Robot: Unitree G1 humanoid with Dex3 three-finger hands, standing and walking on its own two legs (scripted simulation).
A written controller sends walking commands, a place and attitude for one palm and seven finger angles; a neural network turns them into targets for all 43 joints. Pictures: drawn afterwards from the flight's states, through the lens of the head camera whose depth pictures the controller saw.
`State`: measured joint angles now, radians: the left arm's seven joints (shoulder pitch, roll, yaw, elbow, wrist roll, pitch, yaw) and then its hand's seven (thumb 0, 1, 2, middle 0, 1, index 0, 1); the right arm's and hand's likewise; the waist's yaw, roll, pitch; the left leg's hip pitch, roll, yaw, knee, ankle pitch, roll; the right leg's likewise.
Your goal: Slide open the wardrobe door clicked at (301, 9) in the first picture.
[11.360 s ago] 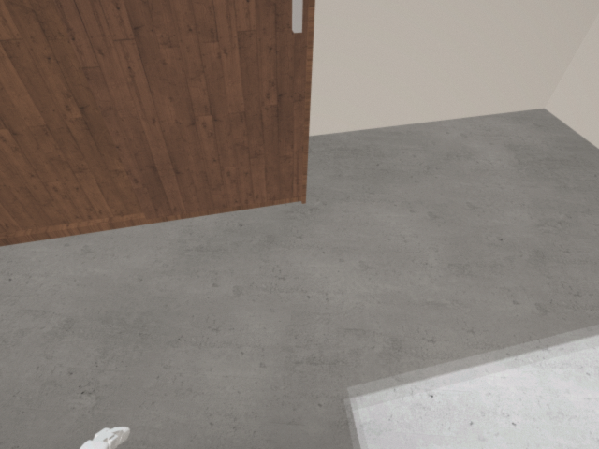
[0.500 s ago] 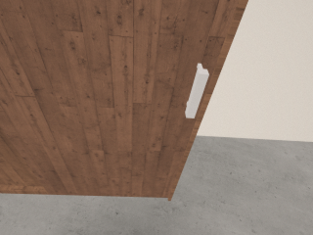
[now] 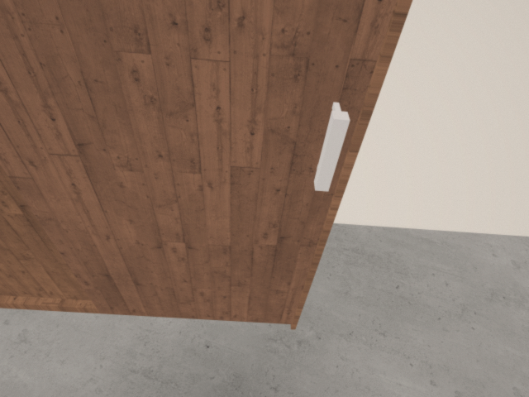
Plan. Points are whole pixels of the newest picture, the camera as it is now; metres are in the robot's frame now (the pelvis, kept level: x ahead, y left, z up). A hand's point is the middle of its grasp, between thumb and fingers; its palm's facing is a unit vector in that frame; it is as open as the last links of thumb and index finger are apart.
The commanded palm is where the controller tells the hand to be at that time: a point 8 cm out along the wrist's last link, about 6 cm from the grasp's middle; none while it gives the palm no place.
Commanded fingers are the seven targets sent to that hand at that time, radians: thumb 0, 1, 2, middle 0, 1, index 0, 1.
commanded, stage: come to a stop and stand still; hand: right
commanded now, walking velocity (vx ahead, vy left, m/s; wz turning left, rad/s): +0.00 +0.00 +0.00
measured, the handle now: (328, 147) +0.52 -0.07 +0.13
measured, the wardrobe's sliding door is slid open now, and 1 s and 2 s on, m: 0.00 0.00 0.00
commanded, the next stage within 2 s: look again from close up in 0.10 s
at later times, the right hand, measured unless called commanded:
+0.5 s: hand out of the picture -0.01 -0.16 -0.17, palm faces +0.05 +0.98 -0.19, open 7.4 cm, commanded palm none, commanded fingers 0.00 -0.90 -0.90 0.20 0.30 0.20 0.30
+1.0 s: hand out of the picture +0.07 -0.15 -0.16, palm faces +0.02 +0.98 -0.21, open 7.3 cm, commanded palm none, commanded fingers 0.00 -0.90 -0.90 0.20 0.30 0.20 0.30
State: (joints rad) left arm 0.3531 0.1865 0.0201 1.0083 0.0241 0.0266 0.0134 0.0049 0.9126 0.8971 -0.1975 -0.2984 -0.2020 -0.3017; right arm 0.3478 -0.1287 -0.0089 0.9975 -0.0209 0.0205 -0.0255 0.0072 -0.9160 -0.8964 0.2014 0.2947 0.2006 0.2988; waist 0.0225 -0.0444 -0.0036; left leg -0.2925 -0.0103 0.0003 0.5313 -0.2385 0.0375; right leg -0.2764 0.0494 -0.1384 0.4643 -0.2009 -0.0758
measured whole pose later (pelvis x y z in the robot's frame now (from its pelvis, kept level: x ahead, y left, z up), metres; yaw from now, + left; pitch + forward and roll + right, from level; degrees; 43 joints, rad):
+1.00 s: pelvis +0.07 +0.02 +0.01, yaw -1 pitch +0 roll -1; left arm 0.29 0.16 -0.02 1.11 0.01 -0.03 0.03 0.00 0.92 0.90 -0.20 -0.30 -0.20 -0.30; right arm 0.31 -0.15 0.02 1.08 -0.01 -0.02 -0.04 0.01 -0.92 -0.90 0.20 0.29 0.20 0.30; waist 0.01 -0.01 0.01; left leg -0.17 -0.04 0.01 0.42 -0.24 0.05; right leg -0.17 0.04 -0.10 0.37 -0.20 -0.06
